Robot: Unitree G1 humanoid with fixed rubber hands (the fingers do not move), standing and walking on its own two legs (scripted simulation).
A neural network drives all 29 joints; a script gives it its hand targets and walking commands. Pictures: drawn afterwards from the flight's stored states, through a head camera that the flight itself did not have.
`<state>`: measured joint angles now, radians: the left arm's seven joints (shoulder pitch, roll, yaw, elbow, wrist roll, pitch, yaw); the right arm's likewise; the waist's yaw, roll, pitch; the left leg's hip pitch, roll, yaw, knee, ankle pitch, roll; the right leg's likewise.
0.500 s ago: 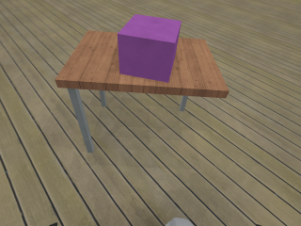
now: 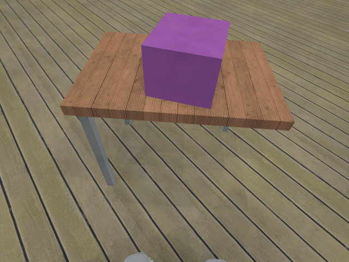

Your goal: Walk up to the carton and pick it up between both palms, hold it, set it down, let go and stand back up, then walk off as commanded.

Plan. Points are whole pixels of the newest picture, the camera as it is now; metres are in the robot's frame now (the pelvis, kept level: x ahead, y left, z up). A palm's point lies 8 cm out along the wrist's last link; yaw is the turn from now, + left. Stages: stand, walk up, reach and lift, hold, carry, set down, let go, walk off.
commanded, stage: walk up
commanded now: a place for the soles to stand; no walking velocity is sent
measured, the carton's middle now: (187, 58) +0.81 -0.05 +0.05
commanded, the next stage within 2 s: none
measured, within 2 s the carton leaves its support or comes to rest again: neither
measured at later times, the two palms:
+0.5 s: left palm (72, 237) +0.20 +0.25 -0.07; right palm (315, 234) +0.21 -0.36 -0.10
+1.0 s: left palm (85, 188) +0.35 +0.26 -0.11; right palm (293, 189) +0.31 -0.32 -0.05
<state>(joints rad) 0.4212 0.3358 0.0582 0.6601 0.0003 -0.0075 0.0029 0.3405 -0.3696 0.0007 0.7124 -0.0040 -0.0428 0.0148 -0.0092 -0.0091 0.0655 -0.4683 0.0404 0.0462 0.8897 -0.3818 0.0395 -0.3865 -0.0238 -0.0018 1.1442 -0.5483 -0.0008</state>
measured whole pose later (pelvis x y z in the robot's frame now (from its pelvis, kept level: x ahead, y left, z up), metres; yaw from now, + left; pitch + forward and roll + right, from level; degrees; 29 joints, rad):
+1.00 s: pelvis +0.25 -0.01 +0.01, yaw -3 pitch -5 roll -1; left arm 0.35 0.35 0.06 0.66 0.00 0.00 0.01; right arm 0.33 -0.37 0.00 0.71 0.00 -0.04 0.01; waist -0.01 -0.11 0.07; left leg -0.37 0.05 0.07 0.85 -0.40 0.03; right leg -0.43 -0.02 0.02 1.14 -0.55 0.00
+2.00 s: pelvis +0.25 -0.04 +0.01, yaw -3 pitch -3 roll +0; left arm 0.25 0.35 0.05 0.66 0.00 0.00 0.00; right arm 0.32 -0.38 0.00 0.71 0.00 0.01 0.00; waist -0.01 -0.02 0.07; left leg -0.35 0.06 0.06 0.77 -0.37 -0.02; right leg -0.39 -0.02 0.01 0.78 -0.34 0.01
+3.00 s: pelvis +0.27 -0.04 +0.02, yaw -3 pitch -3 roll +0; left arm 0.15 0.35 0.01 0.47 0.00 0.25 -0.02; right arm 0.25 -0.16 -0.03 0.74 -0.09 -0.25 0.00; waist -0.01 -0.08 0.10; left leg -0.29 0.06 0.06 0.70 -0.35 -0.02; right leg -0.33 -0.02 0.00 0.70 -0.32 0.01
